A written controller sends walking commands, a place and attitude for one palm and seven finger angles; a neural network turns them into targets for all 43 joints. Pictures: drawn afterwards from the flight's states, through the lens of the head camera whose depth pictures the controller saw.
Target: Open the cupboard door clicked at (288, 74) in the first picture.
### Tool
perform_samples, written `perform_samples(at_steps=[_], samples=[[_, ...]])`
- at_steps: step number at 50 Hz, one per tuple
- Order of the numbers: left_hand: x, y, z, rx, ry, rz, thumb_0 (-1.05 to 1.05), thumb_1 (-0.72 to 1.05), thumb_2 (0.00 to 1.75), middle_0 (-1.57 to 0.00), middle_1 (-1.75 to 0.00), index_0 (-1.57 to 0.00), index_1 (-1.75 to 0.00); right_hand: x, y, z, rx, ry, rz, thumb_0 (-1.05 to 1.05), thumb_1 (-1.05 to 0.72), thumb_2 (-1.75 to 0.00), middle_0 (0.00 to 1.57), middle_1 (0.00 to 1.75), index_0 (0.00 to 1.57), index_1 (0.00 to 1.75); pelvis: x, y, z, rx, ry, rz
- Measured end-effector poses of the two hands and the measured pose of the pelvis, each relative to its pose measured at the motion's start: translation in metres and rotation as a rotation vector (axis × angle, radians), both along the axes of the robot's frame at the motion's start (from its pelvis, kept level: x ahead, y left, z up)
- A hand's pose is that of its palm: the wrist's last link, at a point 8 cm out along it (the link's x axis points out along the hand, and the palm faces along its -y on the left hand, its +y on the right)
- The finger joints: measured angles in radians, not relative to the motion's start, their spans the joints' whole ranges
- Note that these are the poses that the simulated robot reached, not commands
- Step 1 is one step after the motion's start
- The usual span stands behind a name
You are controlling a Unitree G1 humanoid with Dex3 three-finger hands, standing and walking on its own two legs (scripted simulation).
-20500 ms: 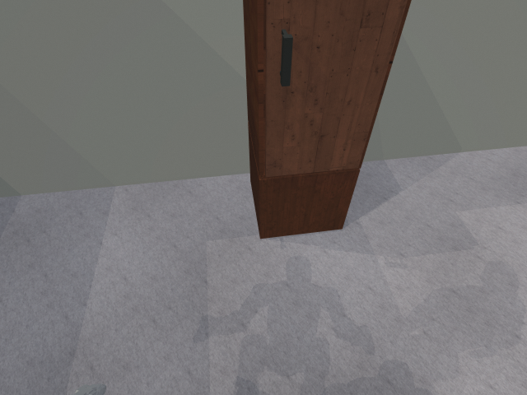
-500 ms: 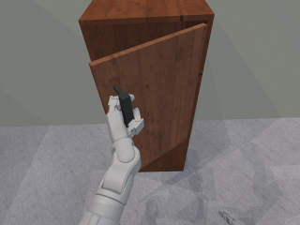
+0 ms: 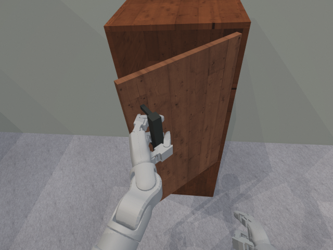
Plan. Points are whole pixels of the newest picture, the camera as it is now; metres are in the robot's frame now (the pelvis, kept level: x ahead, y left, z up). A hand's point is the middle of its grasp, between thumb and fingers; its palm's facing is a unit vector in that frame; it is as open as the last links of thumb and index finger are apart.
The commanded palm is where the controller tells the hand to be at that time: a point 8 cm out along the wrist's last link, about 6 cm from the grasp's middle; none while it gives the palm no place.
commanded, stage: open thumb and fingers to let go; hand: left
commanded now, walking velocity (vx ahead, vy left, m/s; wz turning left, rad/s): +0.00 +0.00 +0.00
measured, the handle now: (152, 130) +0.37 +0.06 +0.12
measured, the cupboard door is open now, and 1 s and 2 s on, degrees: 41 41 44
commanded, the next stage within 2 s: slide the hand sideways off the handle in 0.68 s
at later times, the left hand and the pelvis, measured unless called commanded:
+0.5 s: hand (163, 144) +0.32 +0.03 +0.12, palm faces +0.27 -0.96 -0.06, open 13.9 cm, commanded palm +0.28 +0.06 +0.12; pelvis -0.02 +0.02 +0.00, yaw -1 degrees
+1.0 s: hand (161, 154) +0.29 +0.03 +0.12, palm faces -0.17 -0.99 -0.05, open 16.3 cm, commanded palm +0.26 +0.06 +0.12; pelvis -0.04 +0.04 +0.00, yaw -1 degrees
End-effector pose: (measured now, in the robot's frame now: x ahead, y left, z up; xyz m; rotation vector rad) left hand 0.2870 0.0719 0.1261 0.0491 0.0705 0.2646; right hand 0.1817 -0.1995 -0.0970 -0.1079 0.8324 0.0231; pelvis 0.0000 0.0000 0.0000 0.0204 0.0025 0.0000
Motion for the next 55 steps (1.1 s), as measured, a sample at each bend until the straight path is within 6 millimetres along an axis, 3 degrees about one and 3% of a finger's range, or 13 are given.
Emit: perform_samples(at_steps=[6, 12, 18, 24, 35, 41, 48, 55], samples=[[-0.002, 0.006, -0.001, 0.012, -0.022, 0.049, 0.01, 0.40, 0.70, -0.35, -1.28, -0.36, -1.30, -0.030, -0.009, -0.012, -0.006, 0.053, -0.035, 0.01, -0.90, -0.90, 0.20, 0.30, 0.20, 0.30, -0.004, -0.001, 0.000, 0.001, 0.004, -0.001], [-0.005, 0.005, -0.004, 0.009, -0.031, 0.031, 0.01, 0.11, 0.56, -0.34, -1.26, -0.35, -1.27, -0.048, -0.014, -0.016, -0.026, 0.070, -0.064, 0.01, -0.90, -0.90, 0.20, 0.30, 0.20, 0.30, -0.010, 0.002, 0.000, -0.003, -0.002, -0.002], [-0.002, 0.004, -0.003, 0.004, -0.035, 0.023, 0.00, -0.23, 0.41, -0.32, -1.22, -0.32, -1.23, -0.051, -0.011, -0.011, -0.042, 0.047, -0.075, 0.01, -0.90, -0.90, 0.20, 0.30, 0.20, 0.30, -0.016, 0.009, 0.000, -0.008, -0.006, -0.007], [0.001, 0.005, -0.001, 0.008, -0.039, 0.012, 0.00, -0.41, 0.34, -0.29, -1.08, -0.29, -1.09, -0.045, 0.001, -0.004, -0.042, 0.014, -0.068, 0.01, -0.90, -0.90, 0.20, 0.30, 0.20, 0.30, -0.021, 0.018, 0.000, -0.015, -0.006, -0.012], [0.000, -0.002, -0.001, 0.020, -0.036, -0.038, -0.01, -0.49, 0.30, -0.24, -0.64, -0.23, -0.64, -0.043, 0.030, -0.002, -0.012, 0.002, -0.036, 0.01, -0.90, -0.90, 0.20, 0.30, 0.20, 0.30, -0.029, 0.033, -0.002, -0.022, 0.002, -0.022], [0.000, 0.001, -0.001, 0.019, -0.031, -0.053, -0.01, -0.49, 0.30, -0.31, -0.51, -0.27, -0.58, -0.051, 0.040, -0.006, -0.003, 0.025, -0.024, 0.01, -0.90, -0.90, 0.20, 0.30, 0.20, 0.30, -0.035, 0.037, -0.004, -0.023, 0.001, -0.022], [-0.003, 0.016, -0.005, 0.020, -0.096, -0.413, -0.01, -0.50, 0.30, -0.23, -0.38, -0.13, -0.42, -0.077, 0.033, -0.007, -0.024, 0.028, -0.078, 0.01, -0.90, -0.90, 0.20, 0.30, 0.20, 0.30, -0.041, 0.042, -0.003, -0.021, -0.013, -0.017], [-0.012, 0.010, -0.005, -0.055, -0.097, -0.412, -0.01, -0.50, 0.30, -0.13, -0.32, -0.12, -0.34, -0.093, 0.025, -0.004, -0.015, 0.000, -0.123, 0.01, -0.90, -0.90, 0.20, 0.30, 0.20, 0.30, -0.041, 0.046, -0.002, -0.019, -0.022, -0.046]])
